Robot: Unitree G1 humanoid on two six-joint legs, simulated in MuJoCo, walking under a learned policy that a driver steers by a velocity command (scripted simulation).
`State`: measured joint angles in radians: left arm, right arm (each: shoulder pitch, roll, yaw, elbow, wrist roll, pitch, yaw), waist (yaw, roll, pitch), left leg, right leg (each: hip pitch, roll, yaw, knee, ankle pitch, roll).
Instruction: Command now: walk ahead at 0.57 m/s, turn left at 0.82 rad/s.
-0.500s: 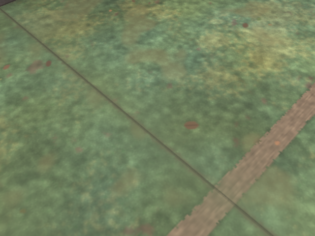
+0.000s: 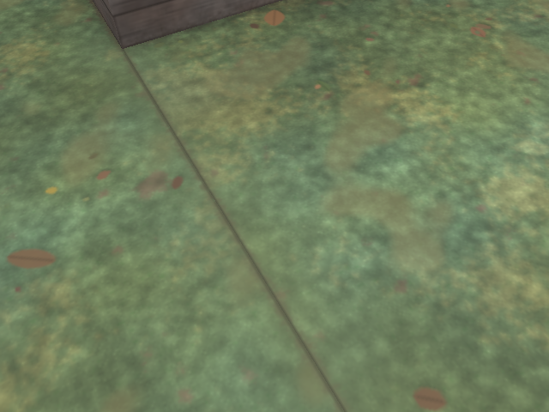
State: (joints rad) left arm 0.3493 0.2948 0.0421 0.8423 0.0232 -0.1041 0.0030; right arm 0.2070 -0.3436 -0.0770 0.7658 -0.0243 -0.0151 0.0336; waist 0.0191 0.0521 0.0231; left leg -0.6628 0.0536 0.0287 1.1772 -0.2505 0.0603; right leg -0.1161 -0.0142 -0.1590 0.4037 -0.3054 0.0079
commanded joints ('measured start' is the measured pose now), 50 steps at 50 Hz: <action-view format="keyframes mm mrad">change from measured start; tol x32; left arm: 1 -150 33 -1 -72 -22 -29 7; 11 102 112 9 -151 9 57 29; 30 -422 70 -6 -288 -7 71 5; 50 78 106 26 -89 11 -8 -5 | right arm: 1 -20 70 33 -104 -4 -2 29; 8 343 -107 -32 15 -25 0 6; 50 -255 -49 20 -246 -9 32 72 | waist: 1 -85 -177 55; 11 -66 26 -418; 50 50 -133 121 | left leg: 1 21 18 15 -280 179 -4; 8 757 -112 6 -632 444 138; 10 1018 270 -580 -603 1419 363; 12 782 224 -646 -791 700 361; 21 401 -12 -615 -990 -279 218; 32 227 -75 -674 -869 -260 130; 42 -224 -29 -109 87 54 -33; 50 -283 11 -18 -56 225 -11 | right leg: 1 -60 -193 1 -165 762 -81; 7 -123 -202 -50 466 879 -24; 9 -455 30 -55 1149 -384 33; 10 -567 61 171 1292 -344 63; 27 -510 1 290 316 129 74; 33 65 41 273 52 119 43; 37 313 -443 873 -199 -476 -123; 50 123 -212 58 -311 155 -32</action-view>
